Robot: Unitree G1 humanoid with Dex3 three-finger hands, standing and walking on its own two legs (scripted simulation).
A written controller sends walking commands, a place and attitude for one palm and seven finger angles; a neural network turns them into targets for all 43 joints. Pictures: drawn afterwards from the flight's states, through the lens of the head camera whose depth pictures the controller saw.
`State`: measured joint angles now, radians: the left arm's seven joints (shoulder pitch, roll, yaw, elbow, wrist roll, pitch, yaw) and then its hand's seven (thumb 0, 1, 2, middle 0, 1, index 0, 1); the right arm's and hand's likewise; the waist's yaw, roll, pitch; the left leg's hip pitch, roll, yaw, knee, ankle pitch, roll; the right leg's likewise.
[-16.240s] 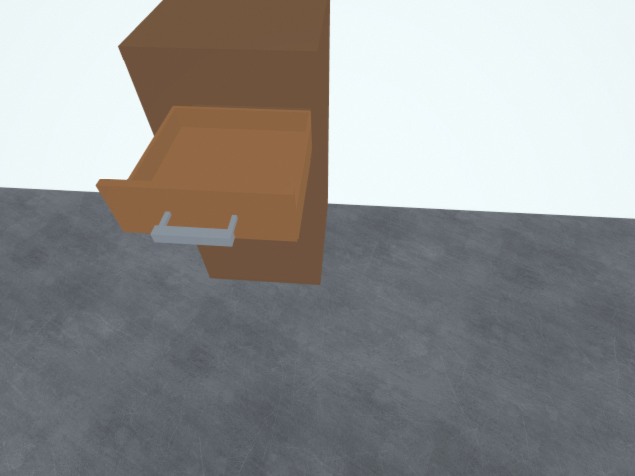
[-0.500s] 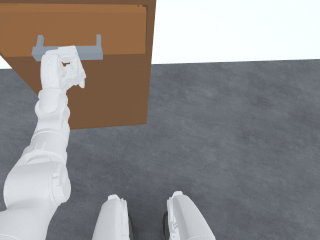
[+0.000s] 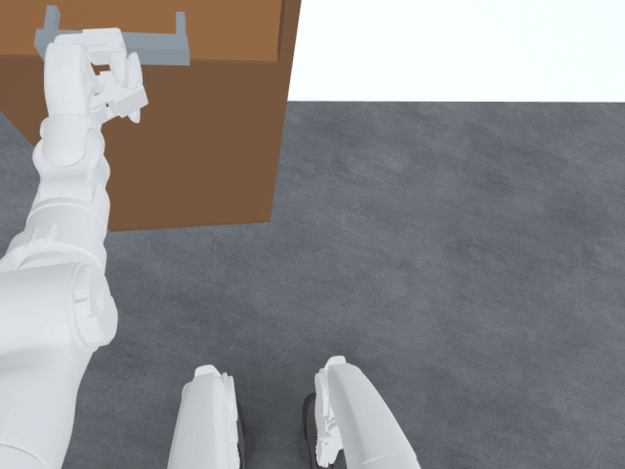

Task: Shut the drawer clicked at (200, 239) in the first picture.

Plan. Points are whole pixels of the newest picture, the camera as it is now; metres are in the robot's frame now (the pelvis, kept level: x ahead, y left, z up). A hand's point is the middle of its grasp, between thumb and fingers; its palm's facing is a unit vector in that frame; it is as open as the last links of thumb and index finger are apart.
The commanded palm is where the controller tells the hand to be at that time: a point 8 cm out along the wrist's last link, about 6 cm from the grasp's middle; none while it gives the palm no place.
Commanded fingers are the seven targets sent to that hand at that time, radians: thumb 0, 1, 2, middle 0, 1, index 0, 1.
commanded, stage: pull the fist back off the drawer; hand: left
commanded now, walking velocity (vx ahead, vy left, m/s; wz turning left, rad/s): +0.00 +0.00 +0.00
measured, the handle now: (118, 33) +0.63 +0.18 +0.06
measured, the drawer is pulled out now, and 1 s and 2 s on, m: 0.00 0.00 0.00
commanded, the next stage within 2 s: draw the hand back to the body in 0.74 s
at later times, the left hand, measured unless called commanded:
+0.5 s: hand (139, 87) +0.55 +0.15 +0.06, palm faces +0.02 -1.00 -0.03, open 3.0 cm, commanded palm +0.53 +0.17 +0.06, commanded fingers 0.00 0.90 0.90 -1.40 -1.60 -1.40 -1.60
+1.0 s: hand (136, 106) +0.50 +0.14 +0.09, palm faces +0.01 -1.00 -0.05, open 3.3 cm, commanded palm +0.45 +0.20 +0.10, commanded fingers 0.00 0.90 0.90 -1.40 -1.60 -1.40 -1.60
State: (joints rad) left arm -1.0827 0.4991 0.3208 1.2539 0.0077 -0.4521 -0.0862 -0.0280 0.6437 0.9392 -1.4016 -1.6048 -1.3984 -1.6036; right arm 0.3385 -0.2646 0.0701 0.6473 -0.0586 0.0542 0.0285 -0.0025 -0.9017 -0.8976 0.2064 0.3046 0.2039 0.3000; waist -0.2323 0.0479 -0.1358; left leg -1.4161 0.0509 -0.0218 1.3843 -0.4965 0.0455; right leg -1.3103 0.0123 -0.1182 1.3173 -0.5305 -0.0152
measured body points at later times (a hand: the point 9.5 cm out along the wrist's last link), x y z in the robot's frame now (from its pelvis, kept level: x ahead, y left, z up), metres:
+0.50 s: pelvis -0.01 +0.01 +0.00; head +0.17 +0.04 +0.41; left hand +0.55 +0.20 +0.06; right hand -0.02 -0.25 -0.10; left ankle +0.06 +0.09 -0.59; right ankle +0.04 -0.12 -0.59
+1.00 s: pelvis +0.05 +0.00 +0.04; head +0.19 +0.01 +0.47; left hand +0.50 +0.20 +0.09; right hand +0.11 -0.26 -0.08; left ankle +0.06 +0.09 -0.59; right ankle +0.04 -0.12 -0.59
